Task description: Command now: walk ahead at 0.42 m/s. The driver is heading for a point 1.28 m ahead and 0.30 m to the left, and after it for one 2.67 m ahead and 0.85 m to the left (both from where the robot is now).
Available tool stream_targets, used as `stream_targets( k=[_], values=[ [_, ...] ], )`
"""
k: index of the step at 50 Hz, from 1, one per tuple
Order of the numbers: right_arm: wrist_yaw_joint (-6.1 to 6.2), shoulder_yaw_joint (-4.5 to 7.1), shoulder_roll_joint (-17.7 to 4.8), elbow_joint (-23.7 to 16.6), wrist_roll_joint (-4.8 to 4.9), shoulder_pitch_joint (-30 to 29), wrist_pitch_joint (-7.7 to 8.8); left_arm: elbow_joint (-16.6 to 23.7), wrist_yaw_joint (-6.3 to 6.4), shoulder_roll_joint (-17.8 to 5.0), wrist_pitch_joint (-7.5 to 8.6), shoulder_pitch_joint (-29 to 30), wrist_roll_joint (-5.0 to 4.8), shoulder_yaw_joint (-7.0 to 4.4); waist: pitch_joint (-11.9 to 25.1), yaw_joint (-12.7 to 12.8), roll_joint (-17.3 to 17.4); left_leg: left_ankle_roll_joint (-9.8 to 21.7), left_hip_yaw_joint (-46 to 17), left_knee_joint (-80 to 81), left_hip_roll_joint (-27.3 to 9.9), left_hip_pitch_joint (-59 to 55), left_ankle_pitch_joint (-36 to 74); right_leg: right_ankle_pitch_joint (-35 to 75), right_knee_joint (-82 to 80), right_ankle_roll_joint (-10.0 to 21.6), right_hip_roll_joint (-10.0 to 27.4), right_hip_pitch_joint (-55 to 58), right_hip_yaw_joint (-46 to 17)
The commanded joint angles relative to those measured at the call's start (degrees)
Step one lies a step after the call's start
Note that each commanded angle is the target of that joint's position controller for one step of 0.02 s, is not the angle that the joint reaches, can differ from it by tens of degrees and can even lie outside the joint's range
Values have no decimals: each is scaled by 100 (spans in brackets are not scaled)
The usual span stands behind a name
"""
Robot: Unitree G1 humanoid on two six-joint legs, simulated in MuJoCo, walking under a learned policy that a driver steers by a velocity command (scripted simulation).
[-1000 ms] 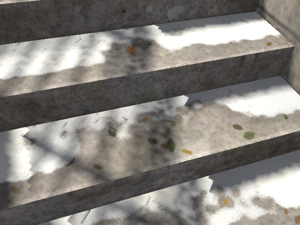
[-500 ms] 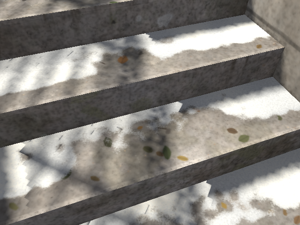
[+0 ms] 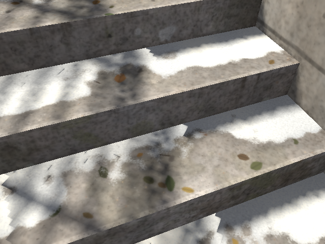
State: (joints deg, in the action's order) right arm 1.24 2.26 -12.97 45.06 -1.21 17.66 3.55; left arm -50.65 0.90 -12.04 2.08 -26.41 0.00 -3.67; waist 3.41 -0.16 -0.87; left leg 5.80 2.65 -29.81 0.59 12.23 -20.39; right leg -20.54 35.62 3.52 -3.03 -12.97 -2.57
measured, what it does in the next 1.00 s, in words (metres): climbs: right foot 0.17 m higher, then left foot 0.17 m higher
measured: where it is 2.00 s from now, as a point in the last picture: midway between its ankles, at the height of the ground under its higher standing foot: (177, 77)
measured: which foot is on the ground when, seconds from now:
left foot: down 0.00-0.38, up 0.40-0.90, down 0.92-1.00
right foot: down 0.00-0.00, up 0.02-0.34, down 0.36-0.98, up 1.00-1.00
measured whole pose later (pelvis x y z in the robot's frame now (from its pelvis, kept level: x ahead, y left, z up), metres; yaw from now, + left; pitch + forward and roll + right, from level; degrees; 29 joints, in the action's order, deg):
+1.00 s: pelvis +0.57 -0.10 +0.22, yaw +8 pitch +9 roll +6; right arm -3.9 -0.9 -11.0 43.7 -0.7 2.9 -0.5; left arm -60.3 -8.5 -12.4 5.6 -24.3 6.0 1.9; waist 9.4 -0.8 -4.4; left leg 5.9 8.6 -72.0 6.5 52.3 -30.4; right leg -2.2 47.7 2.3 5.7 -15.1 5.7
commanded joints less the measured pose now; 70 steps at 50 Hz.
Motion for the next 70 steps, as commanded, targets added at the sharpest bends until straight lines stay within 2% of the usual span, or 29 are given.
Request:
stream_targets(
  k=[1, 3, 7, 13, 14, 16, 18, 20, 21, 23, 27, 31, 32, 34, 41, 46, 47, 48, 49, 50, 51, 55, 60, 63, 64, 66, 67, 68, 70],
  values=[
    [183, 344, -1309, 347, -20, 2160, -39, 1027, -100, -177, 323, 1508, 23, 12, -188, -884, 1616, 1024, -3442, 2069, -2173, -3015, 949, -200, 2997, -41, -162, -3850, 611],
    [100, 312, -996, 242, -69, 1179, -58, 1068, -150, -282, 273, 1696, 269, -38, -990, -545, 678, 1497, -3213, 2234, -2199, -1863, -1436, -195, 5473, -62, 506, -4893, 241],
    [-12, 70, -235, 871, -85, 1366, 191, 1824, -47, 484, 96, 2370, 187, 252, -1260, -97, 457, 906, -1830, 2237, -1941, -1208, -725, -821, 9090, 276, 615, -7008, 47],
    [22, -124, -122, 1557, 238, 1557, 268, 3224, -49, 441, -90, 4104, 47, 603, -1729, -63, 519, 502, -203, 3984, -1311, 84, 805, -1363, 6346, 532, 1086, -6085, 1019],
    [68, -110, -198, 1398, 325, 1307, 189, 3128, -202, 759, -131, 3624, -1, 741, -1125, 81, 303, 632, 227, 4349, -1127, 1023, 1585, -401, 4699, 661, 1044, -3554, 1293],
    [2, 67, -1089, 972, 273, 1271, 288, 2593, -281, 446, -151, 2478, 6, 437, 766, 390, 597, 734, 180, 2579, -1311, 432, 7863, -19, 4115, 496, 102, -521, 1754],
    [-202, 436, -2003, 778, 320, 886, 508, 2135, -134, -169, -287, 624, 120, 93, 2167, 1431, 1125, 290, -14, -302, -1584, -1036, 9727, -402, 2597, 609, -153, 501, 940],
    [-511, 282, -612, 211, 295, 769, 658, 1599, 1, -1565, -186, 53, 164, -366, 2570, 1241, -1537, -288, -629, -5078, 430, 1636, 1303, -1460, -1213, 1135, 2276, 1500, -4416],
    [-448, 280, -183, 175, 71, 801, 642, 1597, -35, -1365, -171, 814, 222, -340, 2612, 847, -953, -232, -1916, -7460, 452, 2294, 1286, -1862, -1727, 913, 2407, 1004, -5384],
    [-272, 114, 360, -450, -170, 186, 488, 1054, -75, -549, 73, 1697, 146, -119, 598, 7, -60, -135, -959, -8083, -233, 3317, 1893, -2759, -1447, 671, 2079, -730, -3659],
    [-114, -231, 999, -682, -63, -12, 219, -47, -49, 614, 306, 1017, 215, 194, -450, -435, 9, 115, -1254, -8364, -243, 4444, 1396, -146, -1226, 442, 1529, -1573, -1188],
    [-6, -163, 696, -597, 6, -631, -11, -394, -285, 128, 582, 494, 268, 143, -437, -226, -57, -128, -240, -7984, -71, 4880, 1936, 1729, -1755, 199, 1320, -1092, -163],
    [-501, -171, 117, -773, 347, -916, -105, -544, -494, -237, 504, 127, 843, 159, -114, -92, -1173, 559, -1194, -10618, 295, 6301, 1845, 1246, -1542, 512, 1438, -735, -857],
    [-635, -211, 227, -597, 44, -673, -59, -969, -708, 59, 294, -158, 988, 344, -605, -376, 111, 1228, -1917, -11460, 585, 8022, 2036, 408, -1396, 391, 1704, -83, -845],
    [-469, -306, 166, -1205, 230, -3110, -342, -1361, -701, 13, 289, -1314, 826, 605, 162, 243, -479, 636, 230, -8080, -193, 7302, 1636, 4191, -2064, 199, 1657, 804, 651],
    [-712, -288, 29, -868, 98, -2166, -551, -825, -768, -1620, 602, -277, 179, 347, 478, -445, -1129, 178, 1370, -4059, 827, 4096, -908, 12011, -1177, 545, 2255, 1482, 1077],
    [-594, -258, -81, -585, 135, -1383, -488, -835, -825, -1687, 553, 19, 389, 314, 572, -697, -1274, 390, 1074, -3448, 945, 3360, -324, 12720, -232, 475, 2309, 1418, 1158],
    [-457, -135, -480, 41, 280, 321, -417, -696, -859, -1587, 527, -185, 813, 320, 1669, -843, -623, 1042, -424, -4078, 689, 345, 1508, 12671, 998, 32, 2093, -780, 830],
    [-386, 12, -769, 689, 98, 2156, -413, -417, -968, -1529, 447, 442, 884, 287, 2313, -1587, 571, 1573, -2471, -2193, 121, -1852, 1759, 7869, 3102, -298, 1323, -2750, 419],
    [-442, -43, -720, 858, -269, 2771, -415, -362, -1090, -1206, 297, 998, 432, 177, 1940, -1687, 1593, 2147, -4878, -233, -778, -1745, 1388, 1686, 6246, -332, -159, -4022, -305],
    [-316, 36, -733, 1001, -299, 2311, -278, -292, -1051, -525, 322, 968, 151, 334, 1052, -1352, 758, 1768, -5097, -89, -911, -866, -53, 1950, 7618, 212, -94, -4864, -991],
    [-451, -436, 765, 1329, -126, -273, -10, 473, -527, 61, 180, 1980, 539, 550, 68, 297, -83, 1141, -3011, 110, -386, 1295, 285, 728, 8295, 975, 188, -5842, -960],
    [-300, -199, -554, 544, -166, -1742, 645, 760, -191, -670, 332, 1895, 46, 353, 494, 924, 143, 58, -607, 837, 472, 4281, 2791, 720, 5515, 86, 544, -1614, 287],
    [-223, 148, -1385, -213, 312, -2151, 562, 758, -252, -855, 171, 1189, 451, 198, 664, 1470, -547, 259, -908, -150, 658, 3768, 4491, 764, 1792, -893, 121, 311, 841],
    [-216, 158, -1094, -265, -41, -1730, 465, 158, -237, -930, 62, 82, 324, 174, 938, 1238, -1027, 139, -951, -1072, 844, 2461, 5107, 3145, 97, -783, 122, 979, 599],
    [-584, 98, -198, 566, 29, 373, 286, -386, 20, -628, -135, -164, 235, 187, -149, 395, -225, 410, -1344, -3309, 615, 1231, 2027, 3838, -3098, -697, 516, 1024, 458],
    [-847, -200, 968, 829, 108, 1676, 349, -97, 45, -895, -6, -249, 336, 156, 900, -185, -873, -86, -1065, -6064, 757, 3267, -1056, 10388, -488, 1410, 2433, 3107, -1195],
    [-824, -129, 717, 705, 56, 1770, 333, -39, -89, -1100, 37, -473, 478, 98, 1983, -150, -1214, -498, -1194, -8849, 722, 4543, -1843, 11884, 30, 2460, 3554, 3937, -2134],
    [-471, -256, 548, -415, 247, -804, 217, -300, -144, -620, 193, -285, 657, 126, 1087, 378, -792, -448, -841, -10521, 346, 7080, -1857, 7889, -506, 1636, 3071, 3324, -1505]
  ],
)
Next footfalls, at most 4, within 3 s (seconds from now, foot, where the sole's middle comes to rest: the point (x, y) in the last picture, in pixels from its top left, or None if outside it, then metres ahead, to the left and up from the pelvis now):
0.36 right None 0.39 -0.16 -0.60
0.92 left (169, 175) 0.66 0.00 -0.42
1.32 right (233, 134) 0.86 -0.26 -0.42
1.70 left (142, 82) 0.96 0.10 -0.25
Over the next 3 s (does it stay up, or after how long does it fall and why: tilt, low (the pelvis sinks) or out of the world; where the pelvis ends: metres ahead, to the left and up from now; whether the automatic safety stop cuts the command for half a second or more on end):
stays up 1.15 0.28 0.63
